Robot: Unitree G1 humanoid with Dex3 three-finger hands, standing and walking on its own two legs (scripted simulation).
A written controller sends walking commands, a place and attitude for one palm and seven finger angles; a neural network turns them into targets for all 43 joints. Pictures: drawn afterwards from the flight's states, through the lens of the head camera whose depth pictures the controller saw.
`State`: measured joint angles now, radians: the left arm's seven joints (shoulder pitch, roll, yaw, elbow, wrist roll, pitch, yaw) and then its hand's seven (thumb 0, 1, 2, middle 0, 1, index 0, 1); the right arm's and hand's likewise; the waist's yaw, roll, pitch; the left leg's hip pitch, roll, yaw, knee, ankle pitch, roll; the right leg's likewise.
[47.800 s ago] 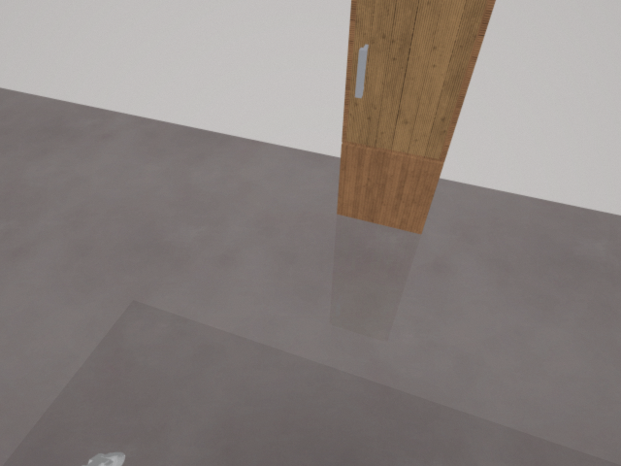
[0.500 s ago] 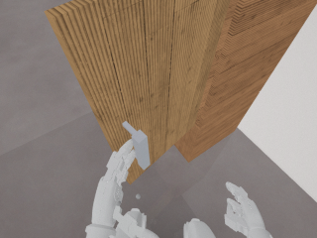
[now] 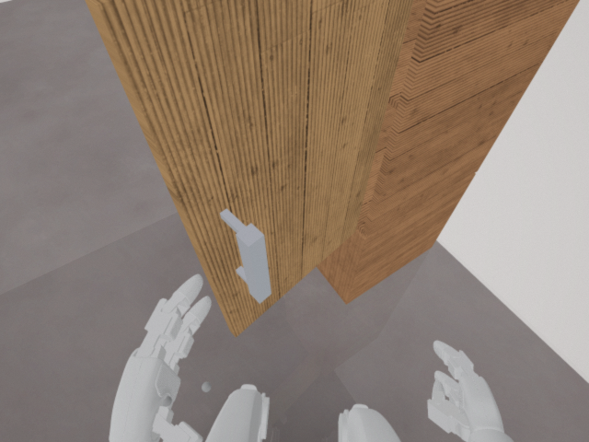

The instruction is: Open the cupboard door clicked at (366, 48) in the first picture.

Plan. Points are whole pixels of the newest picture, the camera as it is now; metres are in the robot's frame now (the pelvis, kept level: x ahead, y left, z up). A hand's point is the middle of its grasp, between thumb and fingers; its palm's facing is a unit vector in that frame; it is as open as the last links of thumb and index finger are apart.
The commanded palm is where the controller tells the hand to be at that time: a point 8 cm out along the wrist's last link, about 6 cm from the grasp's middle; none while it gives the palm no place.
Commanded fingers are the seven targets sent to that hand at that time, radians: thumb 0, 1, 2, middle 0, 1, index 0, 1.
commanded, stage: draw the hand back to the body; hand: left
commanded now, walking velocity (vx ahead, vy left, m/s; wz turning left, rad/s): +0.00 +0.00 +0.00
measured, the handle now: (246, 258) +0.34 +0.09 +0.07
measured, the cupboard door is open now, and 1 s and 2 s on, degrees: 100 100 100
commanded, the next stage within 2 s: step back with the hand held close in 1.68 s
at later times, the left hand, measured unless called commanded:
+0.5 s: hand (144, 374) +0.18 +0.15 +0.13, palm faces -0.04 -1.00 -0.06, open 16.3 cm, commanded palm +0.15 +0.21 +0.14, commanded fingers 0.00 -0.47 0.31 -0.15 -0.30 -0.15 -0.30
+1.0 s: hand (5, 299) +0.21 +0.24 +0.21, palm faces +0.30 -0.88 -0.38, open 12.7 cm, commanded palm +0.17 +0.29 +0.25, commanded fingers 0.00 0.41 0.69 -0.18 -0.30 -0.18 -0.30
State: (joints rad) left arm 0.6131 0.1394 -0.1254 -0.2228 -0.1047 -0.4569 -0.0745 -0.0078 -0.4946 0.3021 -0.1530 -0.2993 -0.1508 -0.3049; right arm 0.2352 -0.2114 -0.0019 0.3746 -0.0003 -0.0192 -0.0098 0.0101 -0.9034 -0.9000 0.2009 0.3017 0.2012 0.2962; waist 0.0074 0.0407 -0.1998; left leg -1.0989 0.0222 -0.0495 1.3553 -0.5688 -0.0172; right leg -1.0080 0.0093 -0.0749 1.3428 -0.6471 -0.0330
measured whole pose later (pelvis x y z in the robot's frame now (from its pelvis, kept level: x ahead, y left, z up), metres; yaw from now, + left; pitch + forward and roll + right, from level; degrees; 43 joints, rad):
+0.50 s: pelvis +0.01 +0.00 +0.04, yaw +0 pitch +12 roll -2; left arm 0.67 0.22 0.01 -0.35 -0.21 -0.31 -0.15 -0.01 -0.49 0.30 -0.15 -0.30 -0.15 -0.31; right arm 0.29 -0.21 0.02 0.37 0.04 -0.03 -0.06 0.01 -0.90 -0.90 0.20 0.30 0.20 0.30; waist 0.00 0.06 -0.18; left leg -0.86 0.03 -0.05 1.15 -0.50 -0.01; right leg -0.76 0.02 -0.07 1.12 -0.56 -0.02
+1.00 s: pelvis +0.04 +0.02 +0.11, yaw +0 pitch +2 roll -1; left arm 0.63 0.33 0.14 -0.45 -0.04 0.01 0.14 0.00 0.08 0.55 -0.18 -0.30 -0.18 -0.31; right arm 0.29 -0.22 0.07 0.47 0.03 -0.05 -0.13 0.01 -0.90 -0.90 0.20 0.30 0.20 0.30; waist 0.05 0.06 -0.11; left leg -0.41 0.01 0.00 0.76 -0.38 0.02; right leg -0.31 0.00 -0.03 0.70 -0.42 0.01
